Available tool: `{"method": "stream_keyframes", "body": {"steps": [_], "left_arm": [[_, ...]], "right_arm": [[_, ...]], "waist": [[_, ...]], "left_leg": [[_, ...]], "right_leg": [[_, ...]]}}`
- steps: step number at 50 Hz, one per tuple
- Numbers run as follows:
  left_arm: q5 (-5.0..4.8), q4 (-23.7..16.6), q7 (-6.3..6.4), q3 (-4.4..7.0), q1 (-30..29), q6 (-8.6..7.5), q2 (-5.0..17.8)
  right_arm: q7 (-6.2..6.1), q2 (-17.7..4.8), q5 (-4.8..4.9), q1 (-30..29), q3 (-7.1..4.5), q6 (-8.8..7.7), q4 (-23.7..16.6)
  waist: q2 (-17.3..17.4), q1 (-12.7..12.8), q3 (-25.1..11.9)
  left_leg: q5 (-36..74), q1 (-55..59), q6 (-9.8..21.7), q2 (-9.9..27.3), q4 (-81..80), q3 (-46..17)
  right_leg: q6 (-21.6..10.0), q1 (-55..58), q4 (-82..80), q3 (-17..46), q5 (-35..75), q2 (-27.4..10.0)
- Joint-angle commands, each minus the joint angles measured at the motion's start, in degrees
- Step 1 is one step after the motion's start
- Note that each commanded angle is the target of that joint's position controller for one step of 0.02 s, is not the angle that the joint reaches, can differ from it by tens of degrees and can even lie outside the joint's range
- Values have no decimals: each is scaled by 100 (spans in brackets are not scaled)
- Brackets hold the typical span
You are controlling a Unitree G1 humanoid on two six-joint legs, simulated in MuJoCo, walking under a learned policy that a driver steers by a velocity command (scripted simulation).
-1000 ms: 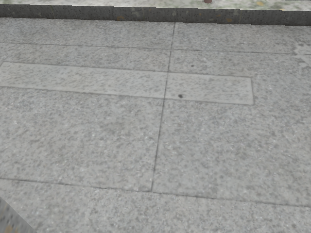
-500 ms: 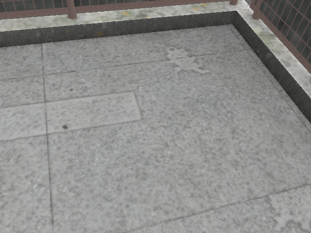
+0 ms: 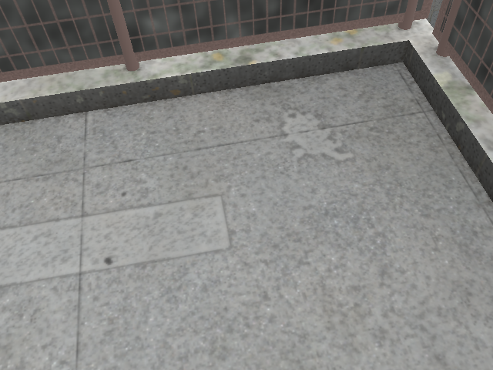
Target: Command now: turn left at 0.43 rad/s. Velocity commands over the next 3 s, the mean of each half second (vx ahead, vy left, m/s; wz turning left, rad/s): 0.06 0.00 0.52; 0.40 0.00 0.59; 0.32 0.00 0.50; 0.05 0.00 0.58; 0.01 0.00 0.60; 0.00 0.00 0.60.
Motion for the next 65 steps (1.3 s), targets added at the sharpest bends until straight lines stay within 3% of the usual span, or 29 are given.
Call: {"method": "stream_keyframes", "body": {"steps": [1,2,3,4,5,8,9,12,16,22,25,31,33,35,36,38,39,40,41,42,43,44,46,49,53,60,62,64,65], "left_arm": [[131,-279,-36,-32,-208,-463,59],[126,-315,-19,-45,-19,-526,48],[166,-350,-13,-3,138,-531,300],[187,-276,29,33,375,-521,394],[142,-430,79,8,418,-542,352],[85,-497,218,22,629,-542,498],[58,-512,229,34,717,-511,543],[91,-674,260,36,964,-392,533],[167,-817,286,84,1249,-259,631],[243,-581,235,231,1926,-255,900],[287,-363,202,263,2012,-293,933],[270,112,161,271,2145,-386,980],[267,196,163,265,2033,-374,1028],[207,250,163,257,1842,-347,1124],[142,272,163,297,1778,-327,1311],[-28,252,41,376,1496,-215,1657],[-95,144,-42,376,1286,-147,1641],[17,-237,-105,225,996,-159,928],[140,-741,-149,265,447,-260,1033],[143,-932,-180,252,243,-345,995],[97,-807,-167,217,423,-441,978],[73,-668,-129,212,650,-501,972],[229,-537,-108,213,869,-402,1003],[310,-578,-175,127,470,-233,832],[261,-845,-212,42,-546,-140,780],[192,-1140,-299,-104,-1750,-274,678],[137,-1187,-263,-106,-1699,-323,713],[150,-937,-144,-4,-809,-377,965],[110,-756,-39,90,-126,-420,1179]], "right_arm": [[-124,363,-64,893,105,153,-219],[-136,415,-32,743,146,151,-269],[-159,194,-6,679,84,212,-294],[-142,145,-95,587,82,222,-310],[-155,-111,-56,591,-17,239,-138],[-73,-149,14,93,-69,336,-194],[2,-189,-25,-34,-105,375,-243],[71,-115,-27,-289,-113,390,-242],[199,-120,-54,-673,-103,419,-382],[452,-321,-84,-1293,-148,365,-687],[556,-209,-14,-1482,-100,305,-750],[695,-163,-64,-1823,-17,298,-915],[677,-173,-68,-1822,11,312,-927],[610,-223,-66,-1409,4,312,-848],[552,-279,-23,-1072,-31,304,-769],[369,-392,61,110,-151,169,-462],[236,-678,47,1099,-310,85,-101],[167,-1290,-25,1236,-464,55,-70],[175,-1743,37,747,-525,113,-388],[179,-1533,66,433,-458,131,-538],[169,-1223,91,200,-354,70,-555],[172,-1003,78,11,-273,-41,-561],[193,-693,128,-14,-148,-269,-533],[195,-782,152,525,-114,-453,-319],[197,-752,101,1356,-61,-416,-96],[40,-731,89,1887,40,-378,274],[-18,-817,77,1845,34,-305,348],[-38,-997,92,1491,-9,-307,279],[-29,-1119,110,1317,-47,-342,229]], "waist": [[-619,-451,-353],[-547,-427,-378],[-499,-352,-366],[-428,-242,-377],[-265,-65,-564],[-460,224,-425],[-435,228,-388],[-658,372,-278],[-918,577,-171],[-741,873,109],[-478,858,195],[-325,809,260],[-316,676,274],[-381,371,116],[-433,209,-55],[-370,-427,-646],[-53,-893,-1048],[772,-741,-674],[570,-500,-788],[159,-307,-532],[-68,-27,-148],[-218,247,-123],[-307,420,-327],[-305,287,-375],[-77,-138,-154],[347,-516,-83],[485,-425,-103],[622,17,-447],[641,342,-705]], "left_leg": [[248,-532,95,128,338,-253],[297,-517,-56,150,-43,-382],[109,-607,-173,89,-392,-24],[244,-665,-227,134,-614,-91],[377,-505,-248,156,-829,-58],[572,-688,-284,214,-1434,121],[550,-784,-290,263,-1580,259],[380,-846,-389,336,-2182,427],[-198,-748,-470,467,-3119,649],[-895,-1126,-256,627,-3764,782],[-917,-1126,-75,651,-4032,814],[-736,-880,283,631,-4338,1046],[-950,-535,389,591,-4588,1183],[-1222,492,577,309,-5018,1445],[-1341,1036,650,77,-5143,1580],[-991,2493,867,-331,-5612,1616],[-1135,3879,990,-482,-6153,1304],[-2019,4701,1282,816,-6770,-994],[-3035,4779,1837,1497,-7871,-3950],[-2847,4385,1839,1907,-8433,-4004],[-2046,3698,1737,1813,-8346,-3248],[-984,3269,1525,1508,-8252,-2554],[303,2847,1244,1077,-8189,-1883],[934,2782,1256,847,-8225,-1580],[1383,3219,1068,783,-8246,-1596],[3477,4128,755,710,-7752,-1204],[4204,4104,647,685,-7383,-1228],[5101,3781,349,558,-6716,-1290],[5183,3681,205,479,-6003,-1352]], "right_leg": [[-285,418,-2906,1627,1047,-1173],[-243,540,-3188,1582,1369,-1337],[-332,936,-3459,1398,1848,-1421],[-393,1226,-3596,1171,1938,-1411],[-379,1582,-3794,1070,2370,-1526],[-333,2297,-4180,659,2020,-1472],[-280,2523,-4166,504,1907,-1451],[-203,2940,-4133,250,1704,-1422],[-405,3430,-4123,185,1485,-1608],[-615,4158,-4882,659,-812,-2118],[-563,4396,-4923,408,-561,-2130],[-462,4598,-4815,-322,483,-1973],[-441,4514,-4717,-642,1253,-1917],[-255,4170,-4151,-1184,3242,-1660],[-225,4082,-3702,-1284,4438,-1610],[-123,3668,-2098,-1385,5445,-1513],[28,2703,-606,-1374,4541,-1237],[298,491,995,-991,342,-576],[591,-1053,2289,346,-749,409],[632,-1437,2448,1033,-202,72],[617,-1164,2210,1037,436,-152],[589,-747,1844,1064,790,-295],[661,-175,1349,1231,960,-401],[767,-329,857,1148,1081,-344],[806,-1065,-106,1007,1700,-218],[597,-778,-1875,715,2385,240],[428,-170,-2331,730,2322,452],[219,1302,-2735,788,2146,784],[129,2100,-3074,852,2388,710]]}}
